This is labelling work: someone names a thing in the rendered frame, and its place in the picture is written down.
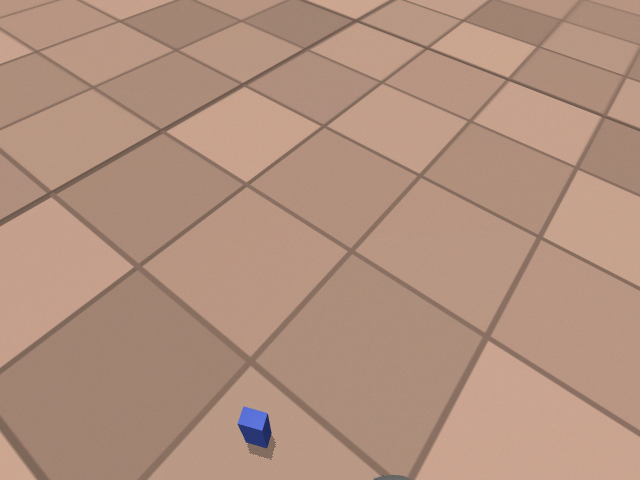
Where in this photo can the carton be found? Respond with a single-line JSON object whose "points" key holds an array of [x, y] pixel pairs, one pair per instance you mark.
{"points": [[255, 427]]}

